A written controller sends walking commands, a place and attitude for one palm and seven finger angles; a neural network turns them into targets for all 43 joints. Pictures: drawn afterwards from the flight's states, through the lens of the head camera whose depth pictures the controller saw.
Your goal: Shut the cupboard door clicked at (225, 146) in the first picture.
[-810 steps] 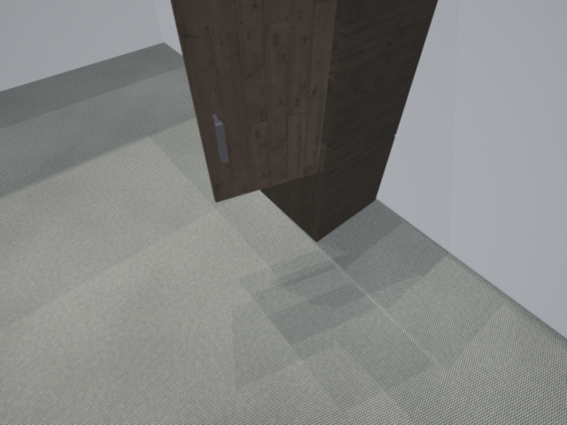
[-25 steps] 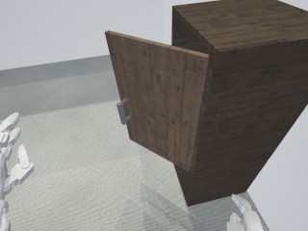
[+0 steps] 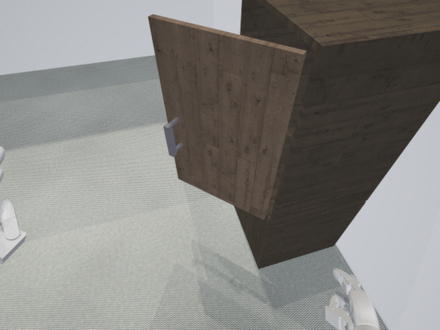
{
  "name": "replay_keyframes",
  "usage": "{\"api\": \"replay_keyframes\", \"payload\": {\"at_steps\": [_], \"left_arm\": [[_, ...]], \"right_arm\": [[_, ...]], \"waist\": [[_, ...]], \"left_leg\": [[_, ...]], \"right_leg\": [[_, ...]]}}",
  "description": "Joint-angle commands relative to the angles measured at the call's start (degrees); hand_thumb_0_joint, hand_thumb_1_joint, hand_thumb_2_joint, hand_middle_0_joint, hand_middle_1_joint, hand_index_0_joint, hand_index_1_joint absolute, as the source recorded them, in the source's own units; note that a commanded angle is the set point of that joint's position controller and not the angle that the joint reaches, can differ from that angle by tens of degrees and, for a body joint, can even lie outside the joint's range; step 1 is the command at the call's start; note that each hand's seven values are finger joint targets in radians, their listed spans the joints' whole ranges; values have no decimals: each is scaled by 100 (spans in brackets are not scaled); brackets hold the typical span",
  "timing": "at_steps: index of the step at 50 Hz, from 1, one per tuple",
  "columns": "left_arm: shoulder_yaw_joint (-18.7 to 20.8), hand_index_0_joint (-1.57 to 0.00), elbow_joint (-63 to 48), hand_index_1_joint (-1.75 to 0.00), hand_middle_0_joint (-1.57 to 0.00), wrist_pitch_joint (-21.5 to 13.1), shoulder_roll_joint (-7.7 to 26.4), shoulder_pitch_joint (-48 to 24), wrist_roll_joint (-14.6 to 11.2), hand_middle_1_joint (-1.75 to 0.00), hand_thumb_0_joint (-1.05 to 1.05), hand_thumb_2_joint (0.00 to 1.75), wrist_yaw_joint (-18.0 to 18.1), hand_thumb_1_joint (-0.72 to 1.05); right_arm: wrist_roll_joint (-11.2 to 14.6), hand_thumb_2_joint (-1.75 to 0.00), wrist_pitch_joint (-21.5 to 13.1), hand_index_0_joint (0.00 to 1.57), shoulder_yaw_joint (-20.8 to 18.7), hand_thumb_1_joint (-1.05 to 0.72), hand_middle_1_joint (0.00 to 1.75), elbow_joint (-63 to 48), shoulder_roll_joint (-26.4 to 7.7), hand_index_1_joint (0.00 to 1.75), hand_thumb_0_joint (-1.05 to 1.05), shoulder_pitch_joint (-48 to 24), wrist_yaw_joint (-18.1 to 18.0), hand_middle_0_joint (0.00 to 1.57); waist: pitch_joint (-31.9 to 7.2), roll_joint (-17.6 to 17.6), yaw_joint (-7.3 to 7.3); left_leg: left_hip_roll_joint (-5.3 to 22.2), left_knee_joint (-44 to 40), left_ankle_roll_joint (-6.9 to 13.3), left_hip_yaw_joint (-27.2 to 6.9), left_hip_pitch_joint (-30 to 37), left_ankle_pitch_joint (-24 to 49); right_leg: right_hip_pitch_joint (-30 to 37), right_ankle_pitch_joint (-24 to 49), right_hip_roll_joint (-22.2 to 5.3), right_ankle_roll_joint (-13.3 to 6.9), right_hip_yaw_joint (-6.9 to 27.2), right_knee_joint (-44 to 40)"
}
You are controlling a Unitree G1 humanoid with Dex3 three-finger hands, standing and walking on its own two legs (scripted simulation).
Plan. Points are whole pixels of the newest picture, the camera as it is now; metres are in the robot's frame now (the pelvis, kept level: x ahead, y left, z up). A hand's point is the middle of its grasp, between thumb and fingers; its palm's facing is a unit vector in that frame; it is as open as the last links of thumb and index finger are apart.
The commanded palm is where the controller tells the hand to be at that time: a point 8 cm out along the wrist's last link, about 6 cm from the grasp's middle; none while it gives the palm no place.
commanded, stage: step back with the hand held close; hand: left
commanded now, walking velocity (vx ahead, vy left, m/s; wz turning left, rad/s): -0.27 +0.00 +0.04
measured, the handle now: (174, 137) +0.66 +0.19 -0.08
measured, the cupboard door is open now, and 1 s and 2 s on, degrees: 43 43 43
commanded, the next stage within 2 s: stop stepping back and stand still in 0.64 s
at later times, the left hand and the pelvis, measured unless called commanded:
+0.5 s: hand out of the picture +0.09 +0.26 +0.17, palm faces +0.48 -0.76 -0.44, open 7.5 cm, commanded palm +0.01 +0.30 +0.18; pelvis -0.11 -0.01 -0.01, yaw +4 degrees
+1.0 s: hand out of the picture -0.02 +0.25 +0.17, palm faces +0.46 -0.80 -0.37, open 7.5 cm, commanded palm -0.11 +0.29 +0.18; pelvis -0.24 -0.02 +0.00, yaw +2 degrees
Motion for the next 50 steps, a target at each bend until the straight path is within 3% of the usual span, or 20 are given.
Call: {"api": "replay_keyframes", "payload": {"at_steps": [1, 10, 15, 17, 19, 21, 23, 24, 27, 30, 32, 34, 35, 37, 38, 40, 41, 43, 45, 50], "left_arm": [[669, -20, -1053, -30, -20, -480, 843, -251, 93, -30, 0, 90, 157, 90], [911, -20, -1568, -30, -20, -812, 1087, -878, 315, -30, 0, 90, 246, 90], [816, -20, -1328, -30, -20, -853, 1062, -452, 154, -30, 0, 90, 344, 90], [593, -20, -1475, -30, -20, -874, 992, -654, 131, -30, 0, 90, 405, 90], [625, -20, -1380, -30, -20, -861, 1036, -680, 105, -30, 0, 90, 447, 90], [672, -20, -1412, -30, -20, -894, 1058, -634, 101, -30, 0, 90, 475, 90], [859, -20, -1398, -30, -20, -943, 1007, -546, 182, -30, 0, 90, 476, 90], [995, -20, -1367, -30, -20, -916, 1114, -586, 208, -30, 0, 90, 451, 90], [1242, -20, -1749, -30, -20, -1035, 1383, -489, 29, -30, 0, 90, 414, 90], [1175, -20, -1327, -30, -20, -869, 1161, 628, -159, -30, 0, 90, 411, 90], [1030, -20, -1602, -30, -20, -975, 1169, 291, -186, -30, 0, 90, 336, 90], [980, -20, -1712, -30, -20, -1098, 1396, -261, -56, -30, 0, 90, 376, 90], [1016, -20, -1789, -30, -20, -1144, 1599, -763, 69, -30, 0, 90, 506, 90], [427, -20, -1683, -30, -20, -1000, 1204, -1248, 181, -30, 0, 90, 401, 90], [443, -20, -1580, -30, -20, -861, 1176, -1349, 154, -30, 0, 90, 388, 90], [424, -20, -1361, -30, -20, -649, 1184, -1750, 119, -30, 0, 90, 334, 90], [291, -20, -1160, -30, -20, -598, 912, -1641, 104, -30, 0, 90, 348, 90], [191, -20, -670, -30, -20, -602, 670, -1665, 98, -30, 0, 90, 348, 90], [611, -20, -686, -30, -20, -479, 925, -936, 57, -30, 0, 90, 333, 90], [888, -20, -1673, -30, -20, -397, 1153, 247, 23, -30, 0, 90, 271, 90]], "right_arm": [[-18, -90, -386, 20, -272, -90, 30, -845, -843, 30, 0, -490, -116, 20], [-134, -90, -807, 20, -317, -90, 30, -694, -911, 30, 0, -348, -97, 20], [-187, -90, -829, 20, -328, -90, 30, -426, -693, 30, 0, -63, 22, 20], [-173, -90, -782, 20, -278, -90, 30, -335, -604, 30, 0, -47, 61, 20], [-155, -90, -767, 20, -272, -90, 30, -319, -634, 30, 0, -57, 27, 20], [-127, -90, -793, 20, -270, -90, 30, -389, -711, 30, 0, -70, -39, 20], [-116, -90, -877, 20, -281, -90, 30, -498, -870, 30, 0, -271, -112, 20], [-154, -90, -899, 20, -328, -90, 30, -503, -787, 30, 0, -360, -121, 20], [-190, -90, -1065, 20, -456, -90, 30, -375, -630, 30, 0, -464, -7, 20], [-124, -90, -1164, 20, -451, -90, 30, -339, -567, 30, 0, -574, 117, 20], [-142, -90, -1144, 20, -353, -90, 30, -172, -519, 30, 0, -484, 141, 20], [-162, -90, -1104, 20, -298, -90, 30, 0, -435, 30, 0, -310, 131, 20], [-248, -90, -1122, 20, -273, -90, 30, 115, -430, 30, 0, -353, 82, 20], [-111, -90, -1166, 20, -314, -90, 30, 11, -483, 30, 0, -503, -7, 20], [-132, -90, -1111, 20, -276, -90, 30, -4, -519, 30, 0, -368, -85, 20], [-114, -90, -1074, 20, -284, -90, 30, 51, -691, 30, 0, -267, -169, 20], [-96, -90, -1099, 20, -275, -90, 30, -9, -722, 30, 0, -271, -167, 20], [-57, -90, -1141, 20, -251, -90, 30, -53, -704, 30, 0, -153, -65, 20], [-131, -90, -1106, 20, -197, -90, 30, -209, -665, 30, 0, -320, -42, 20], [-115, -90, -876, 20, -237, -90, 30, -636, -573, 30, 0, -337, 119, 20]], "waist": [[-464, 456, 29], [-325, 647, 18], [-250, -503, -80], [-337, -816, -153], [-332, -691, -183], [-177, 17, -187], [-319, 1547, -70], [-457, 1742, 37], [-1055, 772, 102], [-1195, 1474, 120], [-933, 1095, -17], [-647, -729, -99], [-592, -904, -43], [-621, -1656, -58], [-626, -1448, -149], [-703, 37, -171], [-854, 822, -67], [-488, 944, -47], [-440, 1208, 16], [-856, 568, 23]], "left_leg": [[842, -1457, 241, -955, -1929, -1917], [793, -1085, 275, -1005, -2509, -3256], [41, 878, -249, -422, -710, -1726], [5, 1205, -313, -421, 4, -1258], [64, 708, -220, -561, 81, -1284], [474, -335, -25, -1194, -537, -2066], [1565, -2142, 467, -2436, -2699, -4114], [1944, -2533, 609, -2684, -3305, -3973], [1688, -1682, 383, -1841, -1344, -1885], [1427, -1469, -35, -974, -709, -1709], [1241, -976, -370, -577, -309, -1481], [539, 1226, -645, -190, 525, -788], [395, 1929, -636, -299, 376, -1100], [242, 1581, -496, -383, -54, -678], [279, 1068, -444, -262, 255, 76], [442, 19, -277, -399, 1375, 2288], [1068, -391, -71, -898, 1433, 2843], [1540, -1279, 112, -1315, 686, 328], [1551, -2223, 55, -1775, -240, -2720], [488, -1487, -519, -396, -939, -3036]], "right_leg": [[1819, 1054, 265, -39, -4, 640], [1448, -460, 285, -155, 331, 613], [-888, -1519, -821, -770, 1756, -1139], [-1467, -1514, -1074, -832, 1509, -1280], [-1562, -1567, -715, -592, 1028, -1087], [-1234, -1789, -166, -356, 552, -499], [794, -1051, 701, -93, -41, 1984], [1434, -836, 892, -82, -134, 3171], [354, -1555, 725, -209, -43, 2930], [514, -1792, 570, -368, -390, 1120], [198, -1631, 158, -488, -58, -421], [-1451, -970, -1321, -1025, 2302, -1732], [-1424, 941, -1886, -1229, 2448, -1715], [-415, 3804, -1224, -843, 1501, -511], [-316, 4087, -1014, -708, 1092, -61], [-763, 2856, -275, -207, 386, 678], [-571, 1477, 110, -98, 220, 952], [-248, -1260, 373, -149, 290, 943], [238, -1220, 452, -191, -37, 787], [1221, -1455, 573, -513, -393, -78]]}}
